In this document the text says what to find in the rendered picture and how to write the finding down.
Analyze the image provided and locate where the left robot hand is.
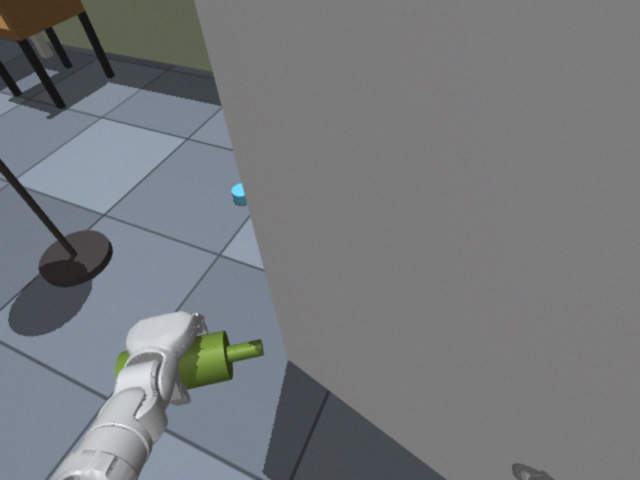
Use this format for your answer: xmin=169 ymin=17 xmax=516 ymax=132
xmin=126 ymin=311 xmax=209 ymax=405

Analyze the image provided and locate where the floor lamp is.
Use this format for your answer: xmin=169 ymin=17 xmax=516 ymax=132
xmin=0 ymin=159 xmax=113 ymax=287

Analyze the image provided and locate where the chair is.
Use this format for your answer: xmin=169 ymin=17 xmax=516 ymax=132
xmin=0 ymin=0 xmax=115 ymax=109

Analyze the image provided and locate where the left robot arm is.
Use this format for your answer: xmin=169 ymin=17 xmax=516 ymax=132
xmin=51 ymin=347 xmax=179 ymax=480

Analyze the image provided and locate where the right robot hand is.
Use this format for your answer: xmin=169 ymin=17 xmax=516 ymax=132
xmin=512 ymin=463 xmax=554 ymax=480

